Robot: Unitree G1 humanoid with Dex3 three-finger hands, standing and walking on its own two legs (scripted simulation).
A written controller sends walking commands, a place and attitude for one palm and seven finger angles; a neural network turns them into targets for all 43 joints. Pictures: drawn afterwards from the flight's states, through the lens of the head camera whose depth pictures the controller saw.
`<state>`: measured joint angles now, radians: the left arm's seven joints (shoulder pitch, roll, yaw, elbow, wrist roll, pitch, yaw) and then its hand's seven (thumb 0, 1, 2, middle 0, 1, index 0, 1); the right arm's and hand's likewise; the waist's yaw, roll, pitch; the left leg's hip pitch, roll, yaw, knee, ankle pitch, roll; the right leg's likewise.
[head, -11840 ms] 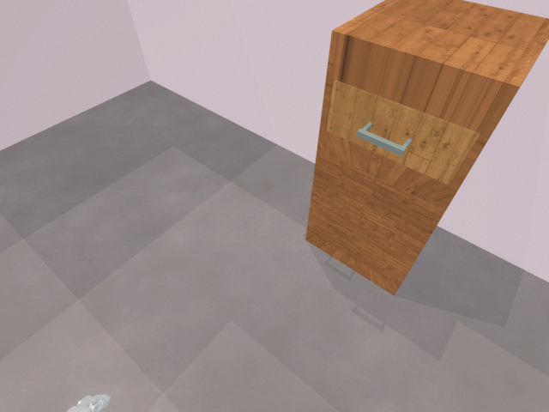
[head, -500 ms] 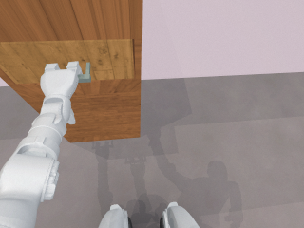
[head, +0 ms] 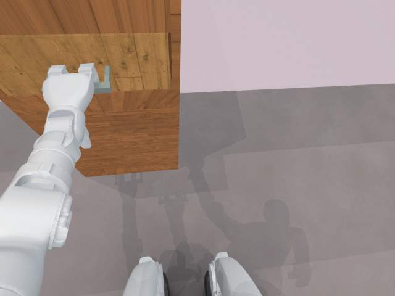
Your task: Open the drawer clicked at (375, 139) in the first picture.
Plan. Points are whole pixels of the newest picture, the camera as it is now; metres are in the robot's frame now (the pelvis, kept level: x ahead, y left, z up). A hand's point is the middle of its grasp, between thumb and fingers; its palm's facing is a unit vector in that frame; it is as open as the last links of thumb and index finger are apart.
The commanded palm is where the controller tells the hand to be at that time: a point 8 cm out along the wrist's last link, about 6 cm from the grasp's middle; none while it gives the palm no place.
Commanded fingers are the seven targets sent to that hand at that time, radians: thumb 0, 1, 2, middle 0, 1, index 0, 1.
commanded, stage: lower the fingers behind the handle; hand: left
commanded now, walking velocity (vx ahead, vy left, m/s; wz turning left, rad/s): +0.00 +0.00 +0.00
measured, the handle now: (78, 80) +0.57 +0.21 +0.02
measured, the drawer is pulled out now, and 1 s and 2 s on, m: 0.00 0.00 0.10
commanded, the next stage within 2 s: close the thumb around the handle in 0.10 s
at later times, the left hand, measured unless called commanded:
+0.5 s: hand (80, 107) +0.52 +0.21 -0.01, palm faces -0.08 -0.03 -1.00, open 11.2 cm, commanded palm +0.50 +0.19 +0.04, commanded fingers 0.00 0.40 0.68 -0.36 -1.30 -0.36 -1.30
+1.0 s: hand (80, 107) +0.51 +0.21 -0.01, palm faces -0.06 -0.03 -1.00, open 5.1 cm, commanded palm +0.49 +0.20 +0.04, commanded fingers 0.00 0.90 0.90 -0.40 -1.35 -0.40 -1.35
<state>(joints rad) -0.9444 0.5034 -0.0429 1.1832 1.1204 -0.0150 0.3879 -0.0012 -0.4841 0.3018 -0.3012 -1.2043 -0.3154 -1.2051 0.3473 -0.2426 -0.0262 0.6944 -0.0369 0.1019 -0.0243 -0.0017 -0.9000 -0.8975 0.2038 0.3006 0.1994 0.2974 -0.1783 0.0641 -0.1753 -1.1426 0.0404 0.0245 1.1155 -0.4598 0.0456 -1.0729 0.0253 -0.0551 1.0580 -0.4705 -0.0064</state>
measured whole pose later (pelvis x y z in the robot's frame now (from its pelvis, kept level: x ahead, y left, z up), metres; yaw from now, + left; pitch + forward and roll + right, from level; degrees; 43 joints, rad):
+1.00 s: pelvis +0.02 +0.00 +0.01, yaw -1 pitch +27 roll -3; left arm -0.84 0.46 -0.03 1.11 1.12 -0.02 0.42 0.00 0.81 0.85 -0.35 -1.35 -0.41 -1.35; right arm 0.35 -0.24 -0.04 0.70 -0.04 0.13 -0.01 0.00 -0.90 -0.90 0.20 0.30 0.20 0.30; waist -0.15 0.07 -0.18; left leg -1.07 0.04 0.04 1.07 -0.48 0.05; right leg -1.00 0.03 -0.04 1.01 -0.48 0.00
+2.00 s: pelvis +0.03 +0.00 +0.03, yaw +0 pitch +20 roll -1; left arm -0.40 0.33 -0.07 0.78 1.12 -0.02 0.49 0.00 0.81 0.84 -0.32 -1.35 -0.41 -1.35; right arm 0.26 -0.23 -0.06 0.66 -0.02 0.16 -0.01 0.00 -0.90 -0.90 0.20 0.30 0.20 0.30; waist -0.05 0.05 -0.19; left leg -0.87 0.03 0.06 0.98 -0.46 0.04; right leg -0.83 0.03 -0.02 0.94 -0.47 -0.01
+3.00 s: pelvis +0.03 -0.01 +0.03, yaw +1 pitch +16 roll +0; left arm 0.11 0.29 -0.12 0.30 1.11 0.05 0.51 0.00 0.79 0.84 -0.31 -1.35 -0.41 -1.35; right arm 0.18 -0.23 -0.03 0.59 -0.03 0.12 0.00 0.01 -0.90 -0.90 0.20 0.30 0.20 0.30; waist 0.00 0.05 -0.18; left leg -0.78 0.03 0.05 0.98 -0.48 0.02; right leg -0.75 0.02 -0.02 0.97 -0.51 -0.02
